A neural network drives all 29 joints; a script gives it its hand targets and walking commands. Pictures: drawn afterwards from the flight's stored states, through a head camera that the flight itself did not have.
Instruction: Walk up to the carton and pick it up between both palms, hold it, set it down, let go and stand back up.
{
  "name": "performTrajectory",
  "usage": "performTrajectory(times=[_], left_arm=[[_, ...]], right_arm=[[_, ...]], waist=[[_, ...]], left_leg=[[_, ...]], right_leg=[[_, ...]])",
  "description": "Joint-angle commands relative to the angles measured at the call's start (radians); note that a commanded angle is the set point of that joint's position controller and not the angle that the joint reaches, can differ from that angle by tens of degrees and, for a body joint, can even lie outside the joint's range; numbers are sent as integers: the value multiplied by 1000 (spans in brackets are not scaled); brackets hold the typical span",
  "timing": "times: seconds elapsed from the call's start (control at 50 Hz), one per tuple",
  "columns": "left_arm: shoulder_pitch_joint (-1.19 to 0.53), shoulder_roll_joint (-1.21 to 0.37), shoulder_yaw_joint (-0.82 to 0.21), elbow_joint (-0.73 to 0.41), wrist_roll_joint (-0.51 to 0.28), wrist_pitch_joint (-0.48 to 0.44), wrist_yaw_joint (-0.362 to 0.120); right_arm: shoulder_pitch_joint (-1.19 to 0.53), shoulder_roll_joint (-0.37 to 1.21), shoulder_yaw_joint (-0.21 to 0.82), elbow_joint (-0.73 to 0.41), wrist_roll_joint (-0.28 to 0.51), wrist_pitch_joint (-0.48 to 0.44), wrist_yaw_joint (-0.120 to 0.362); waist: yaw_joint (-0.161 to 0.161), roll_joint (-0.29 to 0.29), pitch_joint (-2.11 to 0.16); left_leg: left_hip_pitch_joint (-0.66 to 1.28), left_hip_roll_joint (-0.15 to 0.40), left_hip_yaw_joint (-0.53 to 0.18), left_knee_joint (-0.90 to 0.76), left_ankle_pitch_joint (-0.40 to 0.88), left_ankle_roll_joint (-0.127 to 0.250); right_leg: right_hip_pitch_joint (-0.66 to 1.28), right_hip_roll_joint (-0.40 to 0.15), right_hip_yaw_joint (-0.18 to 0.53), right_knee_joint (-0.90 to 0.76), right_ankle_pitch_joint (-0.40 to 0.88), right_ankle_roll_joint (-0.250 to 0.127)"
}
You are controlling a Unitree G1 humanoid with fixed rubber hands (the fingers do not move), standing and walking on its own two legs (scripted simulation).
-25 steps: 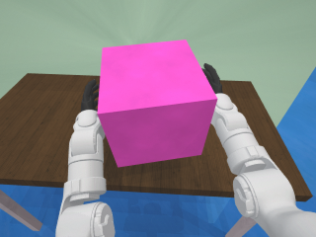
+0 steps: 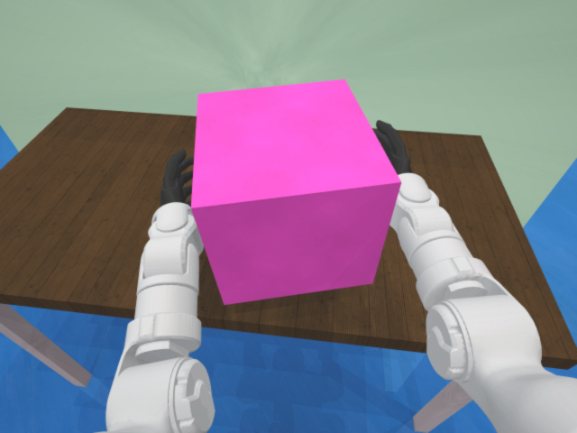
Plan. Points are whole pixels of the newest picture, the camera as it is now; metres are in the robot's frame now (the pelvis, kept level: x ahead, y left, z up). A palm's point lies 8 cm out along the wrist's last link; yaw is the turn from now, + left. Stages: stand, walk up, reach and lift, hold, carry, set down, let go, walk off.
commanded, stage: set down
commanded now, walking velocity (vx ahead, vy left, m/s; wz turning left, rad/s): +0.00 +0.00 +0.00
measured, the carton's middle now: (286, 189) +0.42 +0.04 +0.12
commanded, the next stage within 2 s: none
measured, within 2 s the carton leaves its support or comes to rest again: rests again in 1.76 s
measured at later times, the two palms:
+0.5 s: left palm (191, 222) +0.38 +0.18 +0.09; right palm (392, 186) +0.45 -0.12 +0.11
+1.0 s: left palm (200, 239) +0.38 +0.18 +0.05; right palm (385, 198) +0.47 -0.12 +0.06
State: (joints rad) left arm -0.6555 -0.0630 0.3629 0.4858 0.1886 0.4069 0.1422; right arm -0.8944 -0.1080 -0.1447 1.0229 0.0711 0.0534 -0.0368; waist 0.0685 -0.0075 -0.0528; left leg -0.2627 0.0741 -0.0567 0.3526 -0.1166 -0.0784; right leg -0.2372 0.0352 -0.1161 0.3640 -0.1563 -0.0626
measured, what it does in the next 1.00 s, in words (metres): stands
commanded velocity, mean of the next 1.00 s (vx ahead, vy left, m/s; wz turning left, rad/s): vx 0.00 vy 0.00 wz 0.00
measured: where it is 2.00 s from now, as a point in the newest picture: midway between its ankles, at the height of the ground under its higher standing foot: outside the picture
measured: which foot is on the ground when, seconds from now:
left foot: down 0.00-1.00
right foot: down 0.00-1.00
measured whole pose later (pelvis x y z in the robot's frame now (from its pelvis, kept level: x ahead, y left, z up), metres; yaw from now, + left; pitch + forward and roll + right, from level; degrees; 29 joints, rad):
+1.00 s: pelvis +0.00 -0.01 -0.01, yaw -2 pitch +18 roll +0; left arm -0.63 -0.13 0.37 0.60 0.13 0.15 0.23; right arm -0.95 -0.20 -0.09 1.17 0.02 -0.13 0.06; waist 0.16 0.02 -0.16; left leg -0.59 0.10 -0.03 0.35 -0.07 -0.09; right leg -0.59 0.06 -0.09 0.38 -0.11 -0.08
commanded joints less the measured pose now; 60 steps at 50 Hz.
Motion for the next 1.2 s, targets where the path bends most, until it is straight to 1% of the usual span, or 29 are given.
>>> performTrajectory(times=[0.0, 0.04, 0.12, 0.18, 0.2, 0.24, 0.26, 0.3, 0.32, 0.38, 0.44, 0.48, 0.5, 0.52, 0.58, 0.66, 0.68, 0.7, 0.74, 0.78, 0.8, 0.82, 0.86, 0.92, 0.98, 1.04, 1.1, 1.12, 1.18], left_arm=[[-874, -579, -474, -216, -79, -111, -65], [-886, -582, -471, -206, -72, -122, -59], [-862, -580, -445, -185, -65, -143, -52], [-869, -586, -447, -180, -63, -159, -41], [-885, -601, -469, -201, -70, -168, -34], [-856, -586, -440, -170, -64, -175, -32], [-863, -588, -438, -165, -58, -180, -31], [-856, -586, -429, -164, -55, -192, -30], [-837, -587, -429, -162, -59, -198, -26], [-845, -592, -439, -188, -63, -222, -18], [-854, -600, -453, -191, -75, -235, -7], [-826, -585, -426, -156, -65, -237, -7], [-834, -590, -428, -159, -65, -242, -5], [-829, -587, -411, -146, -58, -245, -5], [-824, -589, -419, -153, -68, -269, 1], [-815, -587, -418, -151, -72, -290, 2], [-817, -582, -411, -151, -67, -296, 1], [-809, -575, -399, -147, -64, -299, 2], [-804, -570, -397, -148, -67, -311, 4], [-799, -566, -401, -149, -73, -320, 4], [-803, -566, -410, -149, -81, -326, 5], [-792, -565, -406, -147, -76, -330, 8], [-778, -572, -417, -148, -82, -337, 9], [-766, -565, -414, -148, -86, -352, 11], [-772, -565, -423, -153, -89, -360, 13], [-757, -566, -431, -153, -96, -369, 18], [-769, -564, -426, -154, -94, -373, 23], [-762, -569, -441, -150, -97, -375, 25], [-750, -556, -424, -139, -89, -379, 28]], right_arm=[[-794, 548, 195, -253, -6, -93, 138], [-780, 534, 176, -212, -15, -100, 145], [-783, 528, 175, -201, -33, -119, 154], [-779, 531, 178, -180, -32, -133, 159], [-778, 522, 172, -178, -34, -143, 162], [-779, 514, 174, -169, -45, -146, 165], [-773, 513, 165, -158, -52, -148, 166], [-767, 509, 167, -139, -49, -157, 171], [-775, 516, 185, -161, -47, -164, 172], [-782, 518, 218, -169, -35, -179, 171], [-777, 512, 214, -173, -33, -186, 174], [-772, 501, 208, -158, -40, -185, 179], [-759, 500, 195, -144, -51, -188, 178], [-759, 489, 187, -131, -58, -189, 183], [-770, 488, 192, -136, -56, -204, 192], [-762, 465, 177, -116, -73, -218, 193], [-747, 467, 178, -105, -74, -219, 194], [-751, 465, 176, -104, -78, -223, 196], [-751, 453, 185, -102, -73, -231, 200], [-755, 445, 189, -111, -75, -238, 201], [-757, 442, 183, -112, -79, -241, 201], [-752, 440, 192, -109, -73, -243, 202], [-749, 428, 196, -111, -71, -250, 203], [-739, 429, 212, -115, -71, -256, 204], [-751, 425, 220, -134, -58, -261, 204], [-736, 414, 228, -133, -62, -262, 205], [-746, 412, 229, -131, -52, -263, 209], [-737, 410, 225, -129, -57, -264, 209], [-732, 388, 211, -113, -66, -263, 214]], waist=[[-6, 31, -695], [-8, 34, -701], [13, 12, -719], [17, 21, -733], [10, 32, -753], [25, 3, -745], [22, 7, -739], [38, 6, -744], [52, -5, -777], [58, -22, -816], [54, -22, -849], [67, -38, -828], [63, -41, -849], [75, -38, -840], [84, -46, -889], [73, -68, -930], [73, -71, -923], [86, -78, -938], [95, -87, -961], [95, -98, -974], [86, -101, -991], [96, -95, -998], [90, -100, -1014], [97, -120, -1038], [98, -105, -1059], [94, -121, -1065], [104, -114, -1062], [98, -107, -1082], [104, -107, -1060]], left_leg=[[198, -87, 76, 7, 199, 49], [206, -84, 76, 11, 203, 48], [179, -81, 80, 11, 230, 49], [181, -79, 82, 20, 255, 43], [186, -76, 76, 24, 271, 38], [169, -73, 83, 19, 262, 45], [161, -74, 84, 16, 255, 42], [139, -74, 89, 14, 259, 46], [140, -74, 89, 22, 289, 45], [106, -74, 89, 31, 320, 44], [90, -70, 90, 27, 309, 40], [83, -65, 95, 20, 288, 45], [81, -66, 98, 21, 293, 43], [62, -65, 101, 15, 269, 46], [35, -65, 105, 27, 299, 42], [-15, -68, 108, 23, 303, 40], [-30, -69, 110, 19, 283, 42], [-38, -70, 115, 19, 283, 44], [-73, -71, 116, 21, 283, 43], [-92, -73, 120, 17, 269, 45], [-98, -73, 122, 18, 268, 42], [-107, -73, 122, 20, 265, 41], [-116, -73, 120, 22, 277, 38], [-144, -73, 125, 22, 271, 39], [-158, -76, 126, 28, 265, 33], [-154, -74, 124, 34, 273, 33], [-154, -70, 128, 36, 256, 33], [-149, -69, 125, 37, 257, 30], [-149, -68, 129, 32, 240, 28]], right_leg=[[230, -7, 39, -40, 203, 97], [214, -7, 36, -43, 196, 95], [237, -9, 41, -37, 234, 98], [222, -8, 42, -36, 247, 94], [214, -6, 38, -32, 259, 90], [220, -8, 41, -34, 250, 93], [217, -8, 42, -35, 247, 92], [229, -14, 47, -29, 275, 97], [241, -12, 49, -20, 307, 95], [278, -13, 55, 0, 405, 103], [264, -11, 55, 2, 396, 99], [251, -11, 58, -5, 366, 96], [253, -10, 57, -4, 376, 95], [250, -15, 60, -4, 357, 97], [261, -14, 60, 18, 424, 97], [293, -16, 62, 39, 501, 107], [299, -21, 68, 37, 489, 108], [299, -20, 69, 41, 495, 110], [322, -24, 71, 58, 529, 115], [326, -23, 72, 62, 534, 118], [330, -23, 71, 63, 552, 119], [330, -24, 72, 70, 552, 119], [340, -23, 70, 76, 587, 118], [361, -24, 73, 88, 614, 117], [352, -21, 73, 95, 609, 115], [335, -16, 68, 96, 610, 111], [310, -10, 67, 92, 562, 104], [305, -7, 64, 91, 557, 99], [283, -3, 58, 84, 517, 94]])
